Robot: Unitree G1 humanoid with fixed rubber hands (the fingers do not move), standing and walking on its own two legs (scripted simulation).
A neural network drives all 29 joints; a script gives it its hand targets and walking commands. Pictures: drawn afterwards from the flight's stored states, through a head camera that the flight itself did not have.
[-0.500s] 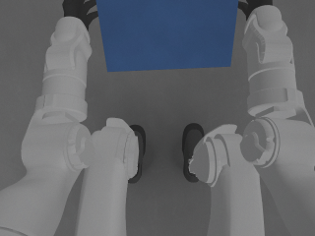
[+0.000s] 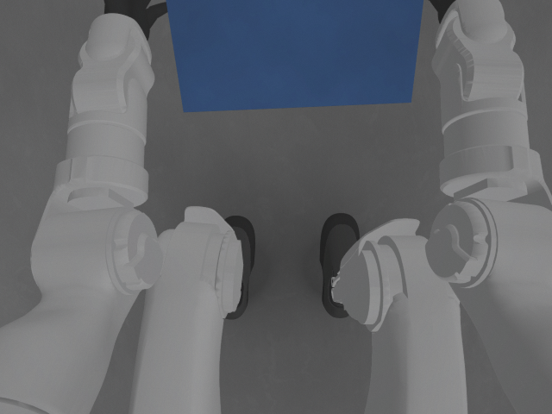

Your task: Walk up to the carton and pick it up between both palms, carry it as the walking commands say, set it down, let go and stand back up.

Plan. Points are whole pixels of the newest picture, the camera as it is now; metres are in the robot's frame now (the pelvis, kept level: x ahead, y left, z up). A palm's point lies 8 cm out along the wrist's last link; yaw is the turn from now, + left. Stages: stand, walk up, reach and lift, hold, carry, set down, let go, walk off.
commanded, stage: set down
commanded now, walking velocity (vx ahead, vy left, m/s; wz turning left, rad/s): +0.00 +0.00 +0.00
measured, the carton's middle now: (291, 35) +0.54 +0.01 -0.26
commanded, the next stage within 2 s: none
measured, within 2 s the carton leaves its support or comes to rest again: rests again in 0.76 s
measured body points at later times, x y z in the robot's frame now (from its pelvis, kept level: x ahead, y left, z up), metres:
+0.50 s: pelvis +0.00 +0.00 -0.01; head +0.37 +0.00 +0.25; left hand +0.55 +0.19 -0.17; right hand +0.57 -0.16 -0.17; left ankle +0.11 +0.11 -0.36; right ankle +0.12 -0.10 -0.36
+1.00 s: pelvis +0.00 +0.00 -0.01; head +0.37 +0.00 +0.24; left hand +0.52 +0.23 -0.20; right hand +0.53 -0.19 -0.20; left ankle +0.11 +0.11 -0.36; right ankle +0.12 -0.10 -0.36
